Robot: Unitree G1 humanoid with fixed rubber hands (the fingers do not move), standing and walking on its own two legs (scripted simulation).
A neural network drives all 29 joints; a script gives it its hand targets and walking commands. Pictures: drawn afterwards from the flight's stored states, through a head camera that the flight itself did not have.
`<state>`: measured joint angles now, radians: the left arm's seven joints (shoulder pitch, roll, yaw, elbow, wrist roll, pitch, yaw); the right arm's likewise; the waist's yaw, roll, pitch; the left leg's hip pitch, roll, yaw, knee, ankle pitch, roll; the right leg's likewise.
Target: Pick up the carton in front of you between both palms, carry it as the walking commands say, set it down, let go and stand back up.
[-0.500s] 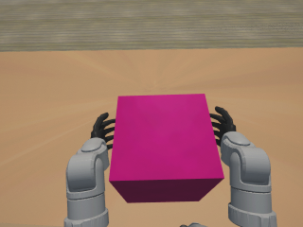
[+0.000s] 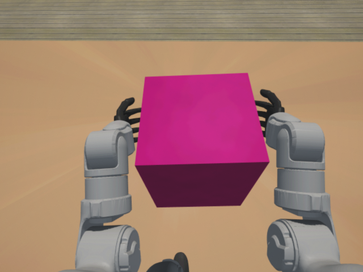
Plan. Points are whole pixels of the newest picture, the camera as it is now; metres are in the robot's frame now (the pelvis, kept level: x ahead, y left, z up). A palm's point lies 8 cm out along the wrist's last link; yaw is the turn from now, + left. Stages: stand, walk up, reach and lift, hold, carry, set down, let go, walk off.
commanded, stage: carry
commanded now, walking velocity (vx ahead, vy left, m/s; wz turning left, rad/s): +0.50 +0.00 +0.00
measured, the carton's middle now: (197, 147) +0.37 +0.01 +0.04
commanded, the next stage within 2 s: none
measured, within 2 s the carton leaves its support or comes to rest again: neither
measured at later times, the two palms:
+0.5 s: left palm (150, 51) +0.71 +0.15 +0.07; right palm (246, 45) +0.73 -0.15 +0.07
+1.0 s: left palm (152, 17) +1.04 +0.18 +0.01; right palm (224, 12) +1.05 -0.12 +0.02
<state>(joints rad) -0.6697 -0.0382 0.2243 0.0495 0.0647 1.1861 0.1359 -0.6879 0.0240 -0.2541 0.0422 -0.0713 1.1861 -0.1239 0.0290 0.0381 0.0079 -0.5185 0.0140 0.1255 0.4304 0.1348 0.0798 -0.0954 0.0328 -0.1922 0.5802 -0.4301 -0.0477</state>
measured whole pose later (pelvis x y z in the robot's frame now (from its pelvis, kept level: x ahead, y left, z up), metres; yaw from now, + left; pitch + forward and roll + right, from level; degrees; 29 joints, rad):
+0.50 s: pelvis +0.36 +0.00 -0.08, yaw +3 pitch +4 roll +2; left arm -0.61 -0.06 0.22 -0.01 0.11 1.19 0.13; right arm -0.67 0.00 -0.21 0.08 -0.02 1.14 -0.12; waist -0.05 -0.01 -0.05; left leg -0.16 -0.07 0.11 0.95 -0.48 0.08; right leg -0.45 0.04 -0.12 0.46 0.12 -0.09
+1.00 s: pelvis +0.69 +0.01 -0.12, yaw +0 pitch +4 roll +0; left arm -0.64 0.01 0.19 0.06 0.02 1.14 0.13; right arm -0.63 0.05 -0.21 0.01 -0.10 1.15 -0.13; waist 0.05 0.01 -0.05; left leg -0.45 -0.06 0.13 0.43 0.16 0.14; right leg -0.17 0.10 -0.10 0.95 -0.45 -0.07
